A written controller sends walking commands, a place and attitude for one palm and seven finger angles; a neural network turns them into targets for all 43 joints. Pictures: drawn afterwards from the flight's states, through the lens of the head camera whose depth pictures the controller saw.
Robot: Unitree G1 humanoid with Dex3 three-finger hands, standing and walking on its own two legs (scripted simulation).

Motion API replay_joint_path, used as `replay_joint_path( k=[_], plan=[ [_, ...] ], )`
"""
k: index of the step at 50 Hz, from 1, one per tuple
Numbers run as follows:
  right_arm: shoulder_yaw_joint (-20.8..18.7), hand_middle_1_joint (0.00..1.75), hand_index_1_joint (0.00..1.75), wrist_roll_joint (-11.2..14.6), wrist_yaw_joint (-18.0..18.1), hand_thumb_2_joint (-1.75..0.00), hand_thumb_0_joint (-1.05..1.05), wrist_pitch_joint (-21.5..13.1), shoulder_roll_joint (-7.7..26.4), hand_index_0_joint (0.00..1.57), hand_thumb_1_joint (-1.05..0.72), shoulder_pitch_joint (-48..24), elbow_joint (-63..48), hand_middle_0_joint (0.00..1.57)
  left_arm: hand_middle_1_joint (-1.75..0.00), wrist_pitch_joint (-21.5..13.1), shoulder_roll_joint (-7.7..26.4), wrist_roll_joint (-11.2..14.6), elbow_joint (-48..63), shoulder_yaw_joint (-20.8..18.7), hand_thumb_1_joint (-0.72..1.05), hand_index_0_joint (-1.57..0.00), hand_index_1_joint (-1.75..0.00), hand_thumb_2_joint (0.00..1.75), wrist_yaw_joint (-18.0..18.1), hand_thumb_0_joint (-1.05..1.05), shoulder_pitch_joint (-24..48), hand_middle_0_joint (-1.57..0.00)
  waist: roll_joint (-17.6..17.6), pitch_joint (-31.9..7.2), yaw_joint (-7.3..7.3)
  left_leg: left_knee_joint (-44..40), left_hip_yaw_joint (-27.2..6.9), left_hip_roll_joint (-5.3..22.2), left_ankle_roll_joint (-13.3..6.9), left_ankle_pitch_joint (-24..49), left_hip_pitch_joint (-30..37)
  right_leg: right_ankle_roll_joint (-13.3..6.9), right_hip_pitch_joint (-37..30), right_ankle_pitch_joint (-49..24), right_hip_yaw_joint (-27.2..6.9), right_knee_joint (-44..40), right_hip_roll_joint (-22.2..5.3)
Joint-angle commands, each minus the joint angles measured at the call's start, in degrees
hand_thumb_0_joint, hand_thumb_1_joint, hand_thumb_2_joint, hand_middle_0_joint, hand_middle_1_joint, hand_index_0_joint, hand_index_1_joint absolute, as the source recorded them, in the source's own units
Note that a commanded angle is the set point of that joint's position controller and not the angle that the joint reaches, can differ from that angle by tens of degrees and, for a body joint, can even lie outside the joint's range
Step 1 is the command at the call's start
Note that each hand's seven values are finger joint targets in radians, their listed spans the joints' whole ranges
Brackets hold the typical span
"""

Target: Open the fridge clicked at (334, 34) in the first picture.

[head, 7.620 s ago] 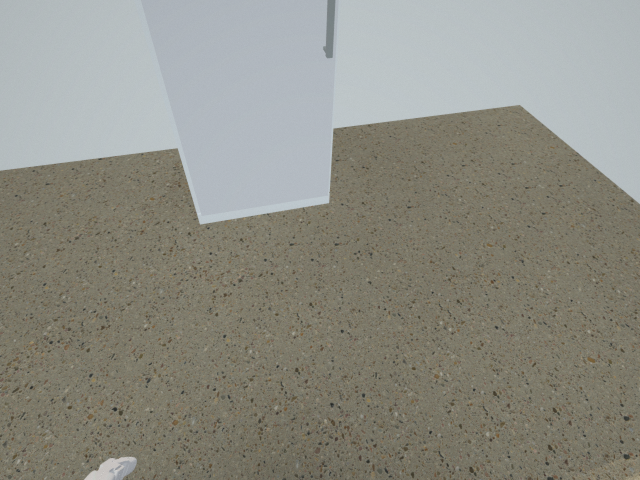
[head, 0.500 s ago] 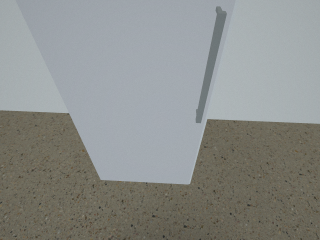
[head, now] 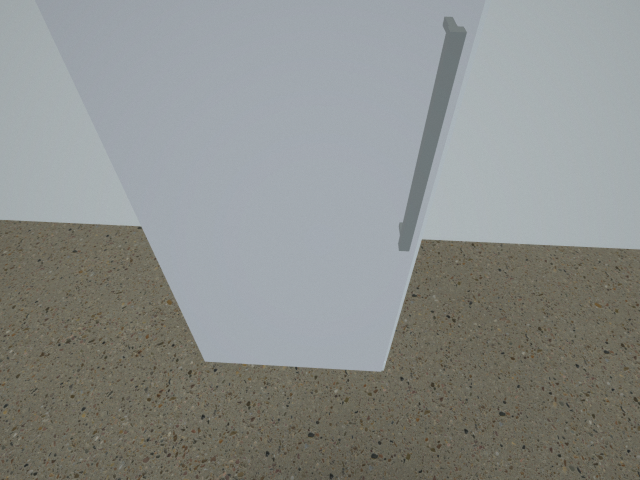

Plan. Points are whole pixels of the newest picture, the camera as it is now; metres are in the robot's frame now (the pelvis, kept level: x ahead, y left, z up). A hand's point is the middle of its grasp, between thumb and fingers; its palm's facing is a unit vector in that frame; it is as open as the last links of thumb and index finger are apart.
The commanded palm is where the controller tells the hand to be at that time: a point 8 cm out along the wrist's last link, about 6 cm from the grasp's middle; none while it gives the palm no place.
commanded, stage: look again from close up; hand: right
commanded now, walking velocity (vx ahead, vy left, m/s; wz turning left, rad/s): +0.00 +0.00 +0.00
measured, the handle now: (422, 156) +0.54 -0.12 +0.14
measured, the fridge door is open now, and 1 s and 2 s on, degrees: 0 0 0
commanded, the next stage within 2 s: raise the hand to about handle height in 0.64 s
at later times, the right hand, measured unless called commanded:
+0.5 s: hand out of the picture +0.06 -0.23 -0.16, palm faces -0.05 +0.95 -0.30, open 7.4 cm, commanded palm none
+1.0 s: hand (515, 424) +0.21 -0.22 -0.01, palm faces +0.09 +0.99 -0.08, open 7.8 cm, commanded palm +0.13 -0.27 -0.04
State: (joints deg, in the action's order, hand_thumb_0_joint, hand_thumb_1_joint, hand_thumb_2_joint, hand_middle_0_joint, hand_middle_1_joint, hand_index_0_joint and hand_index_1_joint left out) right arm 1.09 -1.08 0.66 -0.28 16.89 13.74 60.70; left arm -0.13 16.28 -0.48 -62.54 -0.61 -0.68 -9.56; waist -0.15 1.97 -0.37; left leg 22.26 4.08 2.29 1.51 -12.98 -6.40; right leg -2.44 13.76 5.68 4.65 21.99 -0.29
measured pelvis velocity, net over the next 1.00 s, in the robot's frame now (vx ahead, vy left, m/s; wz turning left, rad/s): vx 0.00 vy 0.02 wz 0.00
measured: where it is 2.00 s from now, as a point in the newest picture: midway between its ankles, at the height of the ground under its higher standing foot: outside the picture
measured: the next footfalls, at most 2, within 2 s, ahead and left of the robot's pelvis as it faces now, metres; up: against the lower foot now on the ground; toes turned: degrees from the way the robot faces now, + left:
none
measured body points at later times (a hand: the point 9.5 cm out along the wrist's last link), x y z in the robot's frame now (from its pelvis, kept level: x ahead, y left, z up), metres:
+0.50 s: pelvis +0.02 +0.00 +0.00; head +0.02 +0.00 +0.45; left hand +0.07 +0.28 -0.14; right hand +0.06 -0.28 -0.14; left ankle -0.01 +0.14 -0.74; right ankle +0.07 -0.09 -0.74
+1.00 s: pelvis +0.00 +0.02 -0.04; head +0.02 +0.01 +0.41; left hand +0.17 +0.26 -0.12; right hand +0.20 -0.27 +0.00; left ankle -0.01 +0.14 -0.74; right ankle +0.07 -0.09 -0.74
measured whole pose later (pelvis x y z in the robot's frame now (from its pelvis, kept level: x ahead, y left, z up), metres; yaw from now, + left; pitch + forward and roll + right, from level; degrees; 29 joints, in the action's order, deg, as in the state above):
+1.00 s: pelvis +0.00 +0.02 -0.04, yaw +0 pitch +7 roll +0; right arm -16.4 17.1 -18.9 -30.6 15.9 18.2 17.3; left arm -13.9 12.0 1.3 -38.1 -1.1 0.4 -11.1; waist 0.5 -4.8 -1.4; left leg 49.0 3.5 1.9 0.2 -25.3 -30.1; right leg -1.3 37.2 16.2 3.6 46.9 -2.0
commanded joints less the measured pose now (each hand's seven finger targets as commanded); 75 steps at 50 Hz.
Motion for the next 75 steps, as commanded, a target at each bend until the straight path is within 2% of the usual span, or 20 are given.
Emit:
replay_joint_path(
  k=[1, 36, 37, 38, 39, 40, 41, 42, 43, 45, 47, 49, 50, 53, 57, 59, 61, 66, 69, 75],
  plan=[
    [-2.3, 0.3, 0.3, -0.2, 0.9, -0.9, 0.0, -1.3, 10.2, 0.2, -0.9, -0.1, -2.9, 0.2, -0.3, -1.0, 11.1, 0.3, 3.1, -2.1, 0.9, -0.2, -0.3, 0.9, 0.5, 0.0, 1.5, -0.2, -0.1, -0.2, 0.03, -6.6, -6.1, 5.9, -2.8, -1.3, -5.0, 1.2, -3.3, 5.7, -8.9, -5.5, -6.8],
    [-2.1, 0.3, 0.3, 0.0, 0.8, -0.9, 0.0, -1.1, 9.8, 0.2, -0.9, -1.5, -1.4, 0.2, -0.3, -1.2, 11.0, 0.3, 1.9, -1.4, 0.9, -0.2, -0.3, 0.9, 0.8, 0.0, 2.5, -0.2, 0.4, -1.6, 0.13, -7.6, -5.3, 6.0, -1.9, 2.8, -1.9, 1.3, -6.4, -1.1, -8.5, -5.9, -7.3],
    [-0.6, 0.3, 0.3, -0.5, 3.3, -0.9, 0.0, -2.0, 2.1, 0.2, -0.9, 2.5, -1.2, 0.2, -0.3, -1.9, 5.2, 0.3, 4.9, -0.3, 0.9, -0.2, -0.3, 0.9, 0.7, 0.0, -0.3, -0.2, -1.6, -0.3, -0.26, -4.4, -6.9, 6.4, -1.9, 8.1, -5.1, 2.3, -4.8, -5.7, -4.9, 4.1, -7.0],
    [-24.7, 0.32, 0.32, 7.6, 2.7, -0.89, 0.0, -13.7, 26.7, 0.2, -0.88, -39.2, -76.9, 0.2, -0.3, -7.8, 10.5, 2.8, 22.5, -3.2, 0.9, -0.2, -0.3, 0.9, 2.9, 0.0, -3.0, -0.2, -5.3, -24.7, -4.91, 3.1, 1.5, -1.3, -3.1, 14.8, -4.2, 2.9, -19.3, -9.9, -8.3, 1.1, 0.3],
    [-22.8, 0.33, 0.33, 4.6, 2.9, -0.88, 0.0, -14.7, 26.7, 0.2, -0.85, -22.5, -73.2, 0.2, -0.3, -12.0, 6.1, 2.7, 23.4, -1.0, 0.9, -0.2, -0.3, 0.9, 5.5, 0.0, -1.7, -0.2, -14.7, -21.1, -0.06, 6.4, 1.4, -1.7, -3.0, 7.0, -9.6, 4.4, -24.7, -13.5, -6.2, 0.2, -2.8],
    [-14.7, 0.34, 0.34, 9.2, 1.4, -0.87, 0.0, -10.6, 9.0, 0.21, -0.83, 1.7, -63.3, 0.21, -0.3, -13.9, 6.3, 1.4, 24.3, -1.6, 0.9, -0.2, -0.3, 0.9, 5.1, 0.0, -1.2, -0.2, -15.5, -16.2, -0.16, 8.7, 2.7, -2.5, -2.7, -2.0, -14.7, 4.1, -20.6, -8.1, -9.3, -1.1, -4.2],
    [-12.9, 0.36, 0.36, 9.9, 0.2, -0.86, 0.0, -10.2, 2.5, 0.21, -0.81, 3.6, -55.9, 0.21, -0.3, -14.4, 5.2, 2.1, 22.9, -2.2, 0.9, -0.2, -0.3, 0.9, 4.4, 0.0, -1.8, -0.2, -7.7, -8.2, -2.32, 8.0, 2.2, -2.5, -2.3, -2.9, -17.4, 2.8, -12.5, 0.3, -8.2, 0.0, -2.7],
    [-13.3, 0.37, 0.37, 11.6, -2.0, -0.85, 0.0, -13.2, 1.4, 0.21, -0.78, 2.6, -56.1, 0.21, -0.3, -14.8, 6.2, 1.8, 26.2, -3.2, 0.9, -0.2, -0.3, 0.9, 4.0, 0.0, -0.2, -0.2, -6.2, -1.2, -1.76, 6.9, 2.9, -2.7, -2.4, -2.9, -19.4, 2.8, -3.9, 7.4, -7.9, 3.1, -1.3],
    [-17.3, 0.39, 0.39, 12.7, -4.2, -0.84, 0.0, -16.5, 2.8, 0.21, -0.76, 9.7, -49.8, 0.21, -0.3, -14.8, 6.5, 1.5, 26.6, -4.0, 0.9, -0.2, -0.3, 0.9, 3.9, 0.0, 0.5, -0.2, 0.2, -0.3, -0.6, 8.1, 3.6, -3.1, -2.5, -4.8, -22.1, 2.8, 2.6, 10.2, -7.5, 6.5, -0.7],
    [-17.7, 0.42, 0.42, 15.8, -12.0, -0.82, 0.0, -24.3, -1.8, 0.21, -0.71, 20.1, -40.6, 0.21, -0.3, -15.1, 5.8, 1.7, 28.9, -4.4, 0.9, -0.2, -0.3, 0.9, 2.5, 0.0, 1.7, -0.2, 9.5, -0.9, 2.41, 14.6, 4.1, -3.7, -2.9, -8.1, -27.5, 3.7, 12.7, 9.7, -5.9, 14.1, 0.0],
    [-19.0, 0.45, 0.45, 18.9, -20.8, -0.8, 0.0, -32.7, -0.5, 0.22, -0.67, 19.1, -39.9, 0.22, -0.3, -16.2, 6.2, 2.3, 31.4, -4.9, 0.9, -0.2, -0.3, 0.9, 1.5, 0.0, 3.8, -0.2, 9.9, -3.6, 3.11, 21.1, 1.7, -2.9, -3.1, -12.5, -34.3, 3.7, 20.7, 12.8, -4.9, 22.2, 0.3],
    [-24.7, 0.48, 0.48, 21.7, -29.1, -0.78, 0.0, -37.2, 6.7, 0.22, -0.62, 14.3, -40.8, 0.22, -0.3, -17.8, 7.2, 3.1, 34.5, -4.9, 0.9, -0.2, -0.3, 0.9, 1.0, 0.0, 3.1, -0.2, 3.9, -8.0, 3.15, 24.6, -2.5, -1.9, -3.7, -15.4, -36.2, 3.4, 24.5, 14.1, -4.8, 28.0, 0.2],
    [-27.5, 0.5, 0.5, 23.4, -31.4, -0.77, 0.0, -37.1, 10.1, 0.22, -0.6, 12.8, -45.7, 0.22, -0.3, -18.2, 7.5, 2.7, 36.9, -5.2, 0.9, -0.2, -0.3, 0.9, 1.2, 0.0, 3.3, -0.2, 0.6, -13.5, 4.2, 25.3, -3.9, -1.5, -3.4, -16.7, -35.0, 2.8, 24.6, 14.7, -4.6, 29.2, 0.4],
    [-30.1, 0.54, 0.54, 28.0, -32.7, -0.74, 0.0, -33.0, 13.0, 0.23, -0.53, 6.5, -57.0, 0.23, -0.3, -18.7, 6.6, 3.0, 40.8, -4.4, 0.9, -0.2, -0.3, 0.9, 3.1, 0.0, 1.8, -0.2, -2.1, -20.2, 3.89, 23.9, -7.6, -1.6, -2.0, -21.7, -34.3, 1.5, 24.7, 16.2, -4.5, 32.0, -0.1],
    [-26.3, 0.6, 0.6, 26.3, -28.8, -0.7, 0.0, -31.5, 12.5, 0.23, -0.43, -1.5, -72.2, 0.23, -0.3, -19.4, 5.7, 2.6, 39.6, -3.3, 0.9, -0.2, -0.3, 0.9, 5.3, 0.0, -0.8, -0.2, -6.6, -19.5, 0.43, 24.1, -7.5, -3.0, -2.2, -18.7, -36.2, 0.4, 22.0, 15.1, -6.0, 33.1, -1.4],
    [-24.4, 0.63, 0.63, 24.8, -27.4, -0.68, 0.0, -30.0, 12.3, 0.24, -0.39, -3.1, -73.6, 0.24, -0.3, -19.7, 5.7, 2.4, 38.0, -2.9, 0.9, -0.2, -0.3, 0.9, 6.2, 0.0, -1.8, -0.2, -5.1, -17.0, -1.38, 24.1, -6.8, -3.7, -2.2, -16.1, -36.8, 0.1, 22.3, 14.3, -7.0, 33.2, -1.8],
    [-23.4, 0.66, 0.66, 23.5, -27.2, -0.66, 0.0, -27.5, 12.1, 0.24, -0.34, -1.4, -71.8, 0.24, -0.3, -19.7, 5.7, 2.7, 36.8, -2.6, 0.9, -0.2, -0.3, 0.9, 6.8, 0.0, -1.8, -0.2, -6.7, -14.9, -1.55, 23.0, -6.3, -3.6, -2.2, -15.4, -37.0, 0.2, 22.0, 14.0, -7.1, 32.3, -1.9],
    [-28.6, 0.74, 0.74, 24.5, -27.7, -0.61, 0.0, -20.5, 16.1, 0.25, -0.22, 1.5, -66.8, 0.25, -0.3, -19.2, 5.4, 3.1, 36.5, -2.0, 0.9, -0.2, -0.3, 0.9, 7.4, 0.0, -1.1, -0.2, -5.5, -16.3, 0.9, 20.4, -5.8, -2.9, -1.8, -11.9, -31.2, 0.4, 20.4, 10.5, -7.0, 29.3, -1.7],
    [-30.5, 0.78, 0.78, 26.1, -27.1, -0.58, 0.0, -18.7, 15.7, 0.25, -0.15, 3.4, -65.5, 0.25, -0.3, -19.0, 5.0, 3.0, 37.0, -1.7, 0.9, -0.2, -0.3, 0.9, 6.9, 0.0, -0.8, -0.2, -5.2, -17.4, 2.31, 20.0, -4.6, -3.1, -1.8, -7.6, -27.7, 0.7, 18.3, 7.4, -7.1, 27.3, -1.5],
    [-28.8, 0.87, 0.87, 26.1, -26.3, -0.52, 0.0, -18.6, 13.0, 0.26, -0.01, 5.3, -65.7, 0.26, -0.3, -19.3, 5.3, 3.2, 37.8, -2.1, 0.9, -0.2, -0.3, 0.9, 5.7, 0.0, -1.9, -0.2, -1.3, -17.9, 1.95, 19.7, -2.3, -3.7, -1.2, -0.3, -26.5, 0.8, 14.9, 3.8, -6.5, 24.5, -1.0]
  ],
)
